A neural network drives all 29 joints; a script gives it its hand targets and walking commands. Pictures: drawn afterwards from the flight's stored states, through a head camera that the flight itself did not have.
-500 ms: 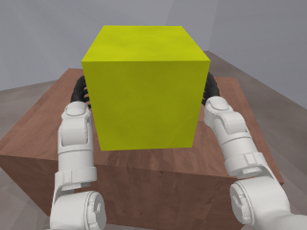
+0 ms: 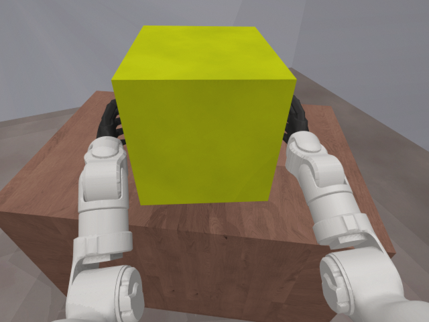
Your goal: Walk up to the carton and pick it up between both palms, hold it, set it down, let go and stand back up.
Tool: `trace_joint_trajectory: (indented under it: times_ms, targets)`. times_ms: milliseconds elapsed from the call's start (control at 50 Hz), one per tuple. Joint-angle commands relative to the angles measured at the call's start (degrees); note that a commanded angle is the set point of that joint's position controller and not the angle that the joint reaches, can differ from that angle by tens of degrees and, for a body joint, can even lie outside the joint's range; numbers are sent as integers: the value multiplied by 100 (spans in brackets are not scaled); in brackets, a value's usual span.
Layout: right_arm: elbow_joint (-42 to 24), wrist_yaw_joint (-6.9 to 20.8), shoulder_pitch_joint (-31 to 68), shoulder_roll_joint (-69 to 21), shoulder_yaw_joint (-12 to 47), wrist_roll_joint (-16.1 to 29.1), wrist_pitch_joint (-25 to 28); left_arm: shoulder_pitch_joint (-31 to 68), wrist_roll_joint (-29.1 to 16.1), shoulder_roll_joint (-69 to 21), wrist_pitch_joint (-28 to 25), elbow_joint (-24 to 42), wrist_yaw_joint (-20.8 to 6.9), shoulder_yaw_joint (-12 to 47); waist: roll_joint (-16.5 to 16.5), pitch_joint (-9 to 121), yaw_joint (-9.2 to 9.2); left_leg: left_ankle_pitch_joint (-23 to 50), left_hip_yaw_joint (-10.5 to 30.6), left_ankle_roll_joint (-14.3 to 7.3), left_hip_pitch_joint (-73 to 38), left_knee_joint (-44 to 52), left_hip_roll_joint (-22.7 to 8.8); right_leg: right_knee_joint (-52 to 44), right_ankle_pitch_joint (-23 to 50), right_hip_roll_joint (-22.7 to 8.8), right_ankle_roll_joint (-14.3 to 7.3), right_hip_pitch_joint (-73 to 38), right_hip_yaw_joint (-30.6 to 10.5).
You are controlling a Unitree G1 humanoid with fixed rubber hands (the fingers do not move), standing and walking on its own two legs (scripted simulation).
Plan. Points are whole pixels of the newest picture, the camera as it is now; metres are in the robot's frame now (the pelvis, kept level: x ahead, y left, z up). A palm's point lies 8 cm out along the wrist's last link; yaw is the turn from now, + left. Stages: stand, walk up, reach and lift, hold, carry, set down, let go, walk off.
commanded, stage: hold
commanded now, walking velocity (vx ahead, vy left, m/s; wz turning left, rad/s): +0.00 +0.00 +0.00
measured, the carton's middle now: (202, 108) +0.47 +0.01 +0.19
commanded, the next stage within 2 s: none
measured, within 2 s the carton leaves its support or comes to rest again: neither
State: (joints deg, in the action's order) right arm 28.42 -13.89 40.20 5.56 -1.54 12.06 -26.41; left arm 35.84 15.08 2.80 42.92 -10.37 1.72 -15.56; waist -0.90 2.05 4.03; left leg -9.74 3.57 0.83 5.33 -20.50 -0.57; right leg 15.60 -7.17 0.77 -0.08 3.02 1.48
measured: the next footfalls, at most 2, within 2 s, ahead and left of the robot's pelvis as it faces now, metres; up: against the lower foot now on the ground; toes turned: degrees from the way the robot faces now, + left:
none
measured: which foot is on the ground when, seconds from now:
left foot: down 0.00-1.00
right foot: down 0.00-1.00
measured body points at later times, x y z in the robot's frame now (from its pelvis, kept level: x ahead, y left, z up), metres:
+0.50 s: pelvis +0.00 +0.00 +0.00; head -0.05 +0.02 +0.45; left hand +0.38 +0.18 +0.20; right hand +0.38 -0.16 +0.19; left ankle +0.02 +0.12 -0.75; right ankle +0.02 -0.12 -0.75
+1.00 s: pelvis +0.00 +0.00 +0.00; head -0.06 +0.02 +0.44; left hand +0.37 +0.18 +0.20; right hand +0.37 -0.16 +0.20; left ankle +0.02 +0.12 -0.75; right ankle +0.02 -0.12 -0.75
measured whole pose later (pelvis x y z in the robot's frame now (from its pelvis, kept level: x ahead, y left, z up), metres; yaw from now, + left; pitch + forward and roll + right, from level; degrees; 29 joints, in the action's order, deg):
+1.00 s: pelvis +0.00 +0.00 +0.00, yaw +0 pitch -8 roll -1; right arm 29.1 -14.1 40.0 4.2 -2.2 10.8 -26.9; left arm 35.6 17.9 0.9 44.2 -10.0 0.8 -18.2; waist -2.1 1.4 3.8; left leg -9.6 2.9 0.9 2.7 -19.7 -0.7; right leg 16.1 -7.5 0.8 -0.2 1.1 0.9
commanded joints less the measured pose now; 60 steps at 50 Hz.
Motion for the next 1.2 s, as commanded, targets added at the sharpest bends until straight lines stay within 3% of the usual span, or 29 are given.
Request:
trace_joint_trajectory:
  times_ms: [0, 20, 40, 60, 120, 140, 160, 200, 220, 300, 380, 400, 440, 500, 600, 640, 680, 700, 720, 760, 780, 840, 860, 920, 940, 1020, 1060, 1120, 1180]
  targets:
    - [-1886, 1008, 4705, -3270, 1934, 794, 440, 4595, -1019, -3182, -559, 1308, -1196, 2403, 258, 2543, 77, 1828, -351, 258, -850, 156, 323, -88, 1029, 352, 215, -959, 172]
    - [-1628, 1041, 4614, -3121, 1718, 619, 394, 4529, -936, -3156, -483, 955, -1232, 2317, 389, 2077, 140, 1369, -384, 257, -670, 290, 285, -163, 520, 308, 171, -824, 189]
    - [-1625, 1086, 4866, -3216, 1711, 580, 400, 4715, -962, -3103, -486, 1054, -1260, 2289, 201, 2101, 97, 1073, -370, 180, -603, 365, 315, -196, 304, 278, 181, -748, 153]
    - [-1600, 1114, 4730, -3253, 1706, 559, 402, 4613, -915, -3138, -471, 1069, -1266, 2276, 321, 2025, 25, 1160, -368, 178, -508, 388, 316, -153, 407, 264, 183, -749, 174]
    - [-1645, 1157, 5138, -3489, 1879, 664, 451, 5077, -999, -2938, -576, 1106, -1256, 2218, 39, 2379, -107, 1048, -423, 30, -544, 364, 344, -134, 475, 235, 245, -885, 117]
    - [-1425, 1156, 5073, -3448, 1771, 599, 429, 5049, -912, -2955, -594, 844, -1270, 2060, 162, 2103, -174, 922, -425, -5, -336, 395, 371, -149, 394, 186, 249, -860, 102]
    - [-1773, 1158, 5312, -3572, 1904, 676, 506, 5090, -1050, -3185, -623, 980, -1259, 2261, 84, 2370, -130, 1149, -394, 21, -492, 380, 362, -123, 595, 224, 242, -866, 95]
    - [-1745, 1135, 5079, -3640, 1972, 721, 513, 4963, -970, -3136, -639, 1105, -1247, 2267, 250, 2628, -162, 1650, -405, 88, -685, 216, 387, -82, 937, 247, 264, -956, 78]
    - [-1732, 1106, 5129, -3574, 1855, 744, 496, 5071, -934, -3047, -625, 940, -1272, 2135, 182, 2438, -165, 1404, -470, 66, -645, 220, 369, -120, 790, 249, 253, -975, 101]
    - [-1819, 1073, 5025, -3495, 1797, 766, 503, 5165, -1216, -3319, -611, 1285, -1240, 2540, 515, 2592, 145, 1561, -380, 250, -887, 153, 355, -106, 868, 302, 164, -867, 141]
    - [-1620, 1048, 5024, -3372, 1624, 517, 482, 4907, -954, -3173, -556, 795, -1308, 2237, 384, 2104, 93, 1143, -366, 174, -595, 293, 358, -194, 596, 219, 204, -788, 80]
    - [-1505, 1062, 4880, -3409, 1526, 528, 469, 5009, -992, -3139, -600, 991, -1321, 2240, 342, 2207, 128, 1135, -389, 154, -571, 300, 330, -136, 635, 250, 178, -899, 124]
    - [-1721, 1087, 4771, -3415, 1707, 610, 517, 5042, -1188, -3296, -656, 1394, -1267, 2567, 557, 2665, 202, 1618, -331, 281, -822, 165, 333, -40, 956, 272, 143, -949, 111]
    - [-2024, 1005, 4835, -3357, 1778, 670, 496, 4978, -1121, -3154, -620, 1498, -1257, 2491, 463, 2768, 236, 2020, -316, 286, -1036, -19, 340, -21, 1391, 270, 212, -928, 139]
    - [-2489, 902, 4416, -3298, 2176, 935, 486, 4164, -986, -3119, -546, 1756, -1269, 2475, 372, 2919, 87, 2708, -294, 327, -1209, -112, 407, 38, 2191, 287, 299, -1328, 140]
    - [-2551, 862, 4564, -3192, 2105, 825, 478, 4256, -981, -3101, -509, 1666, -1298, 2460, 376, 2598, 178, 2339, -343, 323, -1097, 15, 365, -16, 1806, 295, 274, -1209, 181]
    - [-2598, 908, 4749, -3230, 2074, 801, 489, 4410, -1027, -3168, -492, 1747, -1296, 2486, 286, 2547, 117, 2160, -349, 321, -1116, 59, 370, -64, 1509, 327, 254, -1059, 219]
    - [-2209, 929, 4647, -3116, 1955, 674, 426, 4416, -821, -2955, -452, 1431, -1307, 2242, 297, 2132, 34, 1746, -408, 231, -897, 168, 368, -121, 1147, 275, 257, -896, 157]
    - [-2116, 948, 4539, -3186, 1948, 655, 429, 4501, -879, -2976, -475, 1654, -1309, 2403, 256, 2236, 134, 1781, -359, 232, -905, 175, 342, -104, 1173, 288, 260, -902, 177]
    - [-2309, 975, 4600, -3218, 1930, 661, 483, 4510, -925, -3049, -492, 1618, -1294, 2414, 335, 2371, 86, 1810, -392, 219, -892, 150, 338, -79, 1105, 291, 222, -904, 172]
    - [-2615, 986, 4736, -3311, 2116, 799, 517, 4537, -1047, -3124, -517, 1910, -1265, 2533, 296, 2661, -36, 2045, -365, 234, -983, 105, 346, -35, 1227, 357, 238, -1041, 201]
    - [-2283, 1052, 4877, -3426, 1983, 673, 473, 4861, -1111, -3109, -520, 1728, -1228, 2559, 238, 2476, 22, 1611, -378, 182, -882, 193, 309, -90, 768, 329, 209, -729, 201]
    - [-1879, 1065, 4699, -3331, 1837, 591, 398, 4764, -992, -3007, -483, 1303, -1241, 2365, 242, 2059, -21, 1223, -377, 128, -751, 304, 328, -183, 484, 292, 214, -627, 171]
    - [-1477, 1171, 4874, -3343, 1694, 443, 412, 4976, -934, -3000, -472, 1056, -1287, 2256, 251, 1925, -94, 674, -440, 74, -507, 483, 284, -196, -58, 231, 198, -645, 150]
    - [-1489, 1199, 4911, -3334, 1608, 439, 478, 5123, -1005, -3111, -502, 1155, -1286, 2382, 497, 2147, 72, 617, -478, 111, -545, 474, 302, -168, -15, 218, 186, -690, 124]
    - [-1469, 1175, 4942, -3311, 1414, 406, 572, 5251, -1080, -3260, -587, 1077, -1298, 2461, 711, 2524, 210, 1036, -409, 209, -714, 308, 319, -64, 504, 223, 136, -813, 94]
    - [-1865, 1148, 5193, -3338, 1591, 493, 637, 5028, -1124, -3326, -606, 1026, -1276, 2392, 438, 2883, 114, 1503, -374, 245, -889, 185, 299, -58, 785, 287, 157, -927, 175]
    - [-1553, 1122, 5046, -3267, 1541, 491, 557, 4978, -861, -3078, -608, 939, -1307, 2084, 398, 2456, 15, 1405, -422, 168, -699, 235, 338, -86, 804, 224, 204, -966, 147]
    - [-1458, 1110, 4982, -3392, 1659, 517, 528, 4910, -869, -3078, -580, 896, -1377, 1959, 176, 2368, 58, 1269, -438, 129, -672, 272, 346, -107, 721, 240, 237, -1017, 190]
